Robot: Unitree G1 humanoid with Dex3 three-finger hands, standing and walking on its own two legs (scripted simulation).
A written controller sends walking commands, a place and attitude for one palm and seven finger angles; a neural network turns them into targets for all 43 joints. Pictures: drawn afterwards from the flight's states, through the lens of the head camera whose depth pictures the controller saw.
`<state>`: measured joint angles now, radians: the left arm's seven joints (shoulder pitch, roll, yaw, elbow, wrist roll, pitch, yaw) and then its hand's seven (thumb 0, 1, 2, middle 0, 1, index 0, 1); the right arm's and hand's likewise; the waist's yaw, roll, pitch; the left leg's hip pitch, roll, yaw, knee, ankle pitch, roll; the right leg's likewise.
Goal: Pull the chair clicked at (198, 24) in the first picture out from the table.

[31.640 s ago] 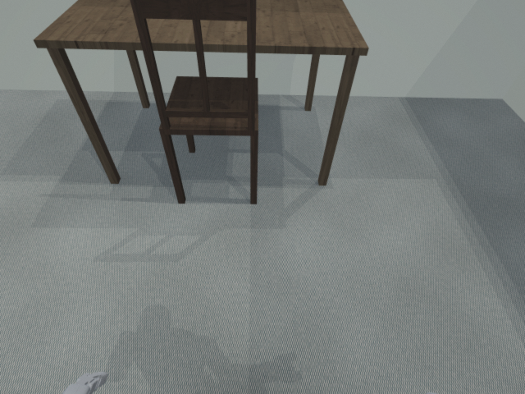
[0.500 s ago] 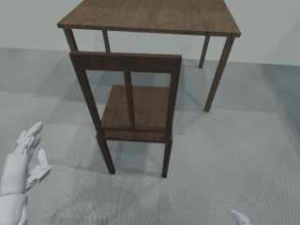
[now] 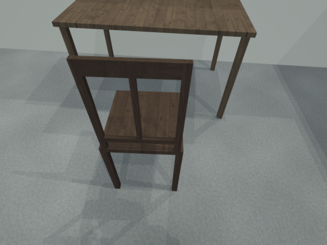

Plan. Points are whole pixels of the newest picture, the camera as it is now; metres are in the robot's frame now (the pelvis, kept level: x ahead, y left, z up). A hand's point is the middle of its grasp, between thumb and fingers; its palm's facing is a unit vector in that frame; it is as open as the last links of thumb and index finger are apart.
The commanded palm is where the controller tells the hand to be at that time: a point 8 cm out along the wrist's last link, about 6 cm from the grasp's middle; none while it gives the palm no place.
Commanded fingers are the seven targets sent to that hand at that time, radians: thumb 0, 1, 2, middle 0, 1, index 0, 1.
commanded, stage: let the arm hang, fingers relaxed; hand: left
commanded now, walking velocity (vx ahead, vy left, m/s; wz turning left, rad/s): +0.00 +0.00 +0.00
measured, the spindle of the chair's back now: (136, 112) +0.57 +0.14 -0.06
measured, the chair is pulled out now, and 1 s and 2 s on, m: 0.54 0.54 0.54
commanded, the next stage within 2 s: look to check the result in 0.52 s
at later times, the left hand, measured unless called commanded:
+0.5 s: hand out of the picture -0.02 +0.15 -0.18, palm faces +0.04 -0.99 -0.15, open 7.3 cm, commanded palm none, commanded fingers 0.00 0.90 0.90 -0.20 -0.30 -0.20 -0.30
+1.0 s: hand out of the picture -0.01 +0.15 -0.17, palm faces +0.05 -0.98 -0.18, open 7.3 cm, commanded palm none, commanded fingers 0.00 0.90 0.90 -0.20 -0.30 -0.20 -0.30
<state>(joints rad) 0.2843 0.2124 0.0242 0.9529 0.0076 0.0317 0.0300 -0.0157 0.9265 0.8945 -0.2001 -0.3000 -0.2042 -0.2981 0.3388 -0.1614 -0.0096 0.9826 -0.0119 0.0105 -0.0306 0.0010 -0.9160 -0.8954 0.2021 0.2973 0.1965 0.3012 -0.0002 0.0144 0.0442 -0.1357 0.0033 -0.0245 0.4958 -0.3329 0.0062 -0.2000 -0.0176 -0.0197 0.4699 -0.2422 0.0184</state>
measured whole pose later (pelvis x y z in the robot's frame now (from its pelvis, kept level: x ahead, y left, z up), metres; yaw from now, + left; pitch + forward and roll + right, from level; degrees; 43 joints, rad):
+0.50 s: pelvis -0.01 -0.01 +0.00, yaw -1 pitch -2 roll +0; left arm 0.33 0.11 0.00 1.07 0.01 0.01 0.03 0.00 0.92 0.89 -0.20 -0.30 -0.20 -0.30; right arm 0.36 -0.11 0.00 1.08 -0.01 0.00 -0.04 0.00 -0.91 -0.90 0.20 0.30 0.20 0.30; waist 0.01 0.00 0.05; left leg -0.13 0.01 -0.01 0.47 -0.31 0.00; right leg -0.21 -0.01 -0.01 0.46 -0.22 0.01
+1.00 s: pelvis +0.00 -0.01 +0.00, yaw -1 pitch -2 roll +0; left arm 0.31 0.12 0.01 1.08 0.01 0.01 0.04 0.00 0.92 0.89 -0.20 -0.30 -0.20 -0.30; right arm 0.35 -0.09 0.00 1.09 -0.01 -0.01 -0.04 0.00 -0.91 -0.90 0.20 0.30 0.20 0.30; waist 0.01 0.01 0.05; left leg -0.12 0.01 -0.01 0.46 -0.31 -0.01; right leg -0.20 -0.01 -0.01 0.46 -0.23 0.01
